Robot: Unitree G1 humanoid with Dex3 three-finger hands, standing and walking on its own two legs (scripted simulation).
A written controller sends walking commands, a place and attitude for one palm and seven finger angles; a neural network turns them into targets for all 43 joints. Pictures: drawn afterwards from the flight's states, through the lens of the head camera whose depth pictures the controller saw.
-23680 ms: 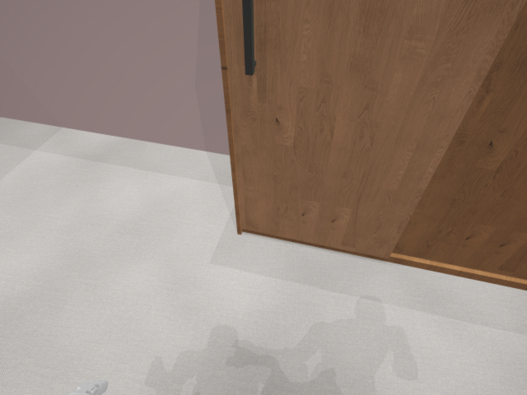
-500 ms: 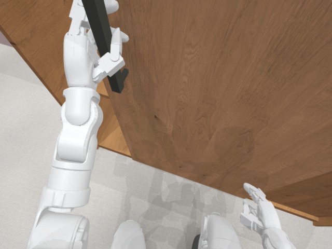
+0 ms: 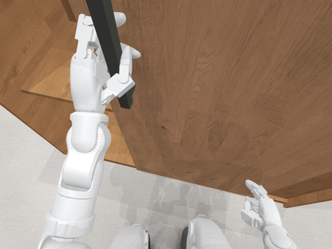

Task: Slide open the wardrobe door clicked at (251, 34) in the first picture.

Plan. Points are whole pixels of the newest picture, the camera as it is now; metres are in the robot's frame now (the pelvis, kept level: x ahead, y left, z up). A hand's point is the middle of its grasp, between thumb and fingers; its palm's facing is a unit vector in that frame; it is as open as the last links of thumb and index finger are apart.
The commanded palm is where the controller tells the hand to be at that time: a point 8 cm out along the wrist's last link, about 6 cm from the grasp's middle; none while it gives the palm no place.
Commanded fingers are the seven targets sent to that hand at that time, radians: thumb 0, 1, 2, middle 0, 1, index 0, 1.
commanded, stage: step sideways, sliding the door along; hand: left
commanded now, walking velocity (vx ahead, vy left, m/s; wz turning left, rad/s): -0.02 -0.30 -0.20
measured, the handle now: (118, 50) +0.40 +0.14 +0.21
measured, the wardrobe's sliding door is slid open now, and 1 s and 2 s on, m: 0.46 0.47 0.47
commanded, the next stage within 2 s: stop walking and hold the door there in 0.64 s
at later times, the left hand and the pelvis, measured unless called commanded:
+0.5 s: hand (145, 73) +0.37 +0.09 +0.21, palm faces +0.46 -0.89 -0.06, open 6.7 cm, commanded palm +0.32 +0.06 +0.19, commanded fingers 0.00 0.90 0.90 -0.45 -1.40 -0.45 -1.40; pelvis -0.03 -0.13 +0.01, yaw -4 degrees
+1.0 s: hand (139, 76) +0.36 +0.10 +0.20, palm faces +0.49 -0.83 -0.25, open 7.0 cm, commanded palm +0.32 +0.12 +0.17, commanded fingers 0.00 0.90 0.90 -0.45 -1.40 -0.45 -1.40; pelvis -0.03 -0.21 +0.01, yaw -9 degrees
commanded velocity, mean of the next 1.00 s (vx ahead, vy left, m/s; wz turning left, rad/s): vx -0.05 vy -0.17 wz -0.06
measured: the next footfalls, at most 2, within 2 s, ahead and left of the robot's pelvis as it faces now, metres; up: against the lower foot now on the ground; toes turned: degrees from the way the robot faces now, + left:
right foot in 0.36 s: +0.01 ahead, -0.28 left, +0.00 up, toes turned -10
left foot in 0.58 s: +0.01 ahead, -0.04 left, +0.00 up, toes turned +7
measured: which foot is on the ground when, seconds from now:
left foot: down 0.00-0.38, up 0.40-0.56, down 0.58-1.00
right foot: up 0.00-0.34, down 0.36-0.58, up 0.60-1.00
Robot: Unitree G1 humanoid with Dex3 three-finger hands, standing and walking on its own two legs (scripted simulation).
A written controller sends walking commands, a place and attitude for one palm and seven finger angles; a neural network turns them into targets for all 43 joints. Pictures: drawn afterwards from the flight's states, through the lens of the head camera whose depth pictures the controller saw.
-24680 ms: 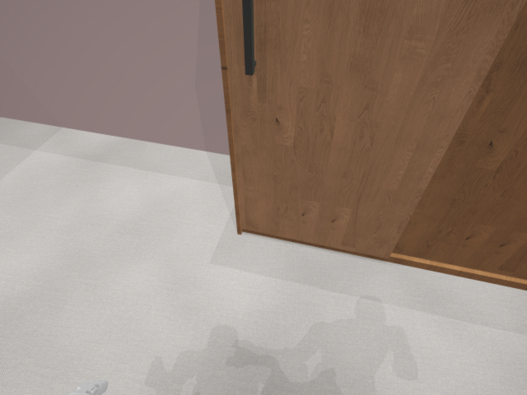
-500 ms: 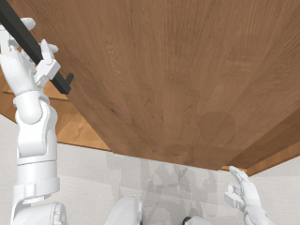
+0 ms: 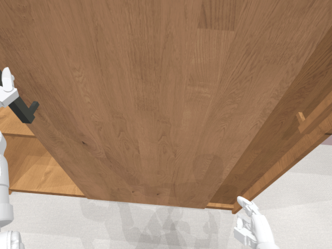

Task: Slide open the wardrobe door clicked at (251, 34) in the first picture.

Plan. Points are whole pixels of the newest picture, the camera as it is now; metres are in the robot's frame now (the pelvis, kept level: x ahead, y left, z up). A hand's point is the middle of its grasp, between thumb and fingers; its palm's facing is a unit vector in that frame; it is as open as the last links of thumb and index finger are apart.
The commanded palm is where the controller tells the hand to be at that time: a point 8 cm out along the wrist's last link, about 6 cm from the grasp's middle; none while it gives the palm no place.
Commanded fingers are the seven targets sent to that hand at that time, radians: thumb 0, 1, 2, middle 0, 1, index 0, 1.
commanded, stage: stop walking and hold the door there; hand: left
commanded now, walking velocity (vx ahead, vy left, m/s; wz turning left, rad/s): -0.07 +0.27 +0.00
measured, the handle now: (1, 71) +0.37 +0.40 +0.20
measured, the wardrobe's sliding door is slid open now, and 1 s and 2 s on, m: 0.47 0.47 0.47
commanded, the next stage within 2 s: none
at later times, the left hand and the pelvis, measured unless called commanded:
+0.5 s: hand (8, 88) +0.33 +0.37 +0.19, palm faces +0.59 -0.79 -0.17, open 6.8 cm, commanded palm +0.28 +0.38 +0.16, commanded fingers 0.00 0.90 0.90 -0.45 -1.40 -0.45 -1.40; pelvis -0.05 +0.03 +0.00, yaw -3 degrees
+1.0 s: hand (8, 88) +0.33 +0.37 +0.20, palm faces +0.57 -0.80 -0.21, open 6.6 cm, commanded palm +0.29 +0.38 +0.16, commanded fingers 0.00 0.90 0.90 -0.45 -1.40 -0.45 -1.40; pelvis -0.07 +0.03 -0.01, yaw -5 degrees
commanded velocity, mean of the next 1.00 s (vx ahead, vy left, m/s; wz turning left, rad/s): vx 0.08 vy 0.00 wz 0.00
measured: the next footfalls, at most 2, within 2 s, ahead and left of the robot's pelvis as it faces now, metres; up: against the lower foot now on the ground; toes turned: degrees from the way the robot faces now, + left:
right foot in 0.02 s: +0.09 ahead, -0.13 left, +0.00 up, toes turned -7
left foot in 0.34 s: +0.04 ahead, +0.14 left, +0.00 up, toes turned +1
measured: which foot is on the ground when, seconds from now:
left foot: down 0.00-0.02, up 0.04-0.32, down 0.34-1.00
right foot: up 0.00-0.00, down 0.02-0.36, up 0.38-0.62, down 0.64-1.00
